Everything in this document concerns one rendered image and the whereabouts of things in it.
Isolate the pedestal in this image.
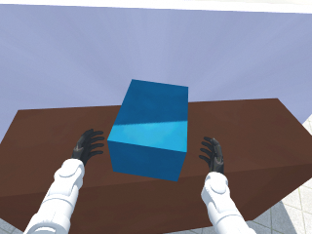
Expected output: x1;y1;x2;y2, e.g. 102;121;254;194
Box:
0;97;312;234

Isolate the left robot forearm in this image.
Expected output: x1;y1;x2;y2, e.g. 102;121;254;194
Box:
23;159;85;234

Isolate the right robot forearm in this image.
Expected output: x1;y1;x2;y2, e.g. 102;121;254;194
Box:
201;172;256;234

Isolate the carton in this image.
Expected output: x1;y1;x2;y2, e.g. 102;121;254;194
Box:
107;79;188;181

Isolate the left robot hand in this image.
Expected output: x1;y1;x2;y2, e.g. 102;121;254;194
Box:
70;129;105;167

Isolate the right robot hand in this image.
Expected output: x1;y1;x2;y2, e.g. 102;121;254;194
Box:
199;136;224;175

